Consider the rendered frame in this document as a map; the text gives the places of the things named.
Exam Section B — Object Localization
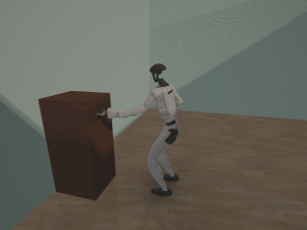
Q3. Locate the robot foot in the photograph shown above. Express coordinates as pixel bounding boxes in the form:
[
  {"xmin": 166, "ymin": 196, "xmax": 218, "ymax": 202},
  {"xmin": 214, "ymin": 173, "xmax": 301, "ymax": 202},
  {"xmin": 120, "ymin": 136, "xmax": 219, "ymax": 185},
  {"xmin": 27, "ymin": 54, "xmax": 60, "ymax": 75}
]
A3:
[
  {"xmin": 151, "ymin": 187, "xmax": 172, "ymax": 196},
  {"xmin": 163, "ymin": 173, "xmax": 178, "ymax": 181}
]

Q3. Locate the drawer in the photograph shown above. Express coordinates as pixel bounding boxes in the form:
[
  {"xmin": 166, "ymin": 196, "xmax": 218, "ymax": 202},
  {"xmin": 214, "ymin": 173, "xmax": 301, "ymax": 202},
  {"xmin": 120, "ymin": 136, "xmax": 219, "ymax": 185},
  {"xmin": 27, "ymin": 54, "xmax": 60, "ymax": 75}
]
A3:
[{"xmin": 86, "ymin": 101, "xmax": 110, "ymax": 127}]

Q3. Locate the left robot hand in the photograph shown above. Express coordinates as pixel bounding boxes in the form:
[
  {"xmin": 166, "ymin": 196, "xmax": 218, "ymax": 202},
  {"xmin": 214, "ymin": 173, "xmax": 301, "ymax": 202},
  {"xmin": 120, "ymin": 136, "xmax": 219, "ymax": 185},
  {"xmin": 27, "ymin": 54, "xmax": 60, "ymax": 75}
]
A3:
[{"xmin": 106, "ymin": 107, "xmax": 117, "ymax": 119}]

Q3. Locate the robot left upper arm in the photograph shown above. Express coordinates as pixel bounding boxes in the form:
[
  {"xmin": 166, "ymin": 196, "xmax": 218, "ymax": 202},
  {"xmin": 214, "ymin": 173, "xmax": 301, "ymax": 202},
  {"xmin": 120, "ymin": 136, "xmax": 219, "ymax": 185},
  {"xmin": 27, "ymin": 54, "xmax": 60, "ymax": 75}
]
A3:
[{"xmin": 139, "ymin": 88, "xmax": 164, "ymax": 113}]

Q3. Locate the cabinet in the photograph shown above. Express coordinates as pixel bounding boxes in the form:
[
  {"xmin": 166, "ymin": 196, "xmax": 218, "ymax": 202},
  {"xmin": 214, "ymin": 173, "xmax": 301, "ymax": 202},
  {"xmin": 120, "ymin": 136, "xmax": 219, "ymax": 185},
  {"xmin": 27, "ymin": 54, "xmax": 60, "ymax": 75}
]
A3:
[{"xmin": 38, "ymin": 91, "xmax": 116, "ymax": 201}]

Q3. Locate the robot right upper arm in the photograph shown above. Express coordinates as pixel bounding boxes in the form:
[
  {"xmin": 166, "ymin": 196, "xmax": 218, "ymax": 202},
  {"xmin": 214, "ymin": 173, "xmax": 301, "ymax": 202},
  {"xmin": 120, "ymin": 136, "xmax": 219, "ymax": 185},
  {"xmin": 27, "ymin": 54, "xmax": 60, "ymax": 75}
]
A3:
[{"xmin": 169, "ymin": 83, "xmax": 183, "ymax": 107}]

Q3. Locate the robot right foot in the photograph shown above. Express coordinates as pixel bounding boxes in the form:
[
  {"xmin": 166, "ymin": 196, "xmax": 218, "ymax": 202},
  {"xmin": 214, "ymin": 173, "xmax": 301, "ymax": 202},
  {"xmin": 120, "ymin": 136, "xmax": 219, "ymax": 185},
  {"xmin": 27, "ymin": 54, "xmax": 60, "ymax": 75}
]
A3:
[{"xmin": 163, "ymin": 173, "xmax": 178, "ymax": 181}]

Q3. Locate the right robot forearm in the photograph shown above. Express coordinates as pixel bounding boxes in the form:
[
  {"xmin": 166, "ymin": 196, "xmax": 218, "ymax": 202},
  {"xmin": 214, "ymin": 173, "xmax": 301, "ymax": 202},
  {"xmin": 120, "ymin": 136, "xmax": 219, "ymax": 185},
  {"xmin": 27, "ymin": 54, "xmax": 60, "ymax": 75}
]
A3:
[{"xmin": 173, "ymin": 105, "xmax": 182, "ymax": 121}]

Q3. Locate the robot left foot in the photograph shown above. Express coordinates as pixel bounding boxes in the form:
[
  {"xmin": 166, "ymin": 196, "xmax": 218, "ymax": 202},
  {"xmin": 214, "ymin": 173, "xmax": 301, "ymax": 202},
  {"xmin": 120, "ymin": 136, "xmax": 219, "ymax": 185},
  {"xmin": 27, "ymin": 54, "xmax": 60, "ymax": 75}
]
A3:
[{"xmin": 151, "ymin": 187, "xmax": 172, "ymax": 196}]

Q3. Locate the handle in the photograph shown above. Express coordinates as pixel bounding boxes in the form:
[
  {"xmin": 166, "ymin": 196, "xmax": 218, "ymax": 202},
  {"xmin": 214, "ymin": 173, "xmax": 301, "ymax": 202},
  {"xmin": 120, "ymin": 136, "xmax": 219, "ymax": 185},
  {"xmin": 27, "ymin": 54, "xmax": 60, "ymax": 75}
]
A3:
[{"xmin": 97, "ymin": 110, "xmax": 107, "ymax": 116}]

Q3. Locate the left robot forearm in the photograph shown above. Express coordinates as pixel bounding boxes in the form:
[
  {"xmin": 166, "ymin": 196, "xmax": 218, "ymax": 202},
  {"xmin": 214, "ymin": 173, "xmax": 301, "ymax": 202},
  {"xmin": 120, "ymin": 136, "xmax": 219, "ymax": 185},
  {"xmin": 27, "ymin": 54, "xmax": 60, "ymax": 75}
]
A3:
[{"xmin": 115, "ymin": 105, "xmax": 144, "ymax": 118}]

